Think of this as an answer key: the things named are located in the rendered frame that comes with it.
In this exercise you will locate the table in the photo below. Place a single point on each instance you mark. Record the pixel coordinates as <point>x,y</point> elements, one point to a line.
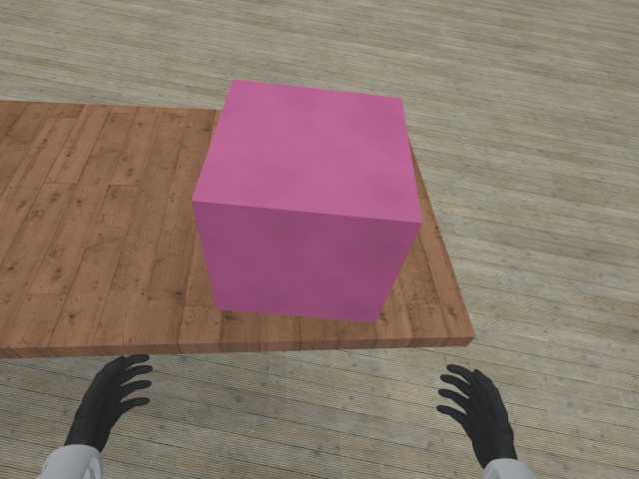
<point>100,253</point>

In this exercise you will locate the left robot hand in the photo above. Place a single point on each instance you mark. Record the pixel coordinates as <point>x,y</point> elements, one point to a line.
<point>100,408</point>

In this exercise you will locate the carton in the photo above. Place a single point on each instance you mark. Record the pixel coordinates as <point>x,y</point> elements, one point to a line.
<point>306,204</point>

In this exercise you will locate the left robot forearm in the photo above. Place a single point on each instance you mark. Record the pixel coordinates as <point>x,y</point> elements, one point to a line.
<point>75,461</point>

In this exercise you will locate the right robot hand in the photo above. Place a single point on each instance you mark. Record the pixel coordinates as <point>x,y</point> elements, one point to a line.
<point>486,422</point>

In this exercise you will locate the right robot forearm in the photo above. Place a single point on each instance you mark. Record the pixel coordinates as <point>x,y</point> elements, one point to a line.
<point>506,468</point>

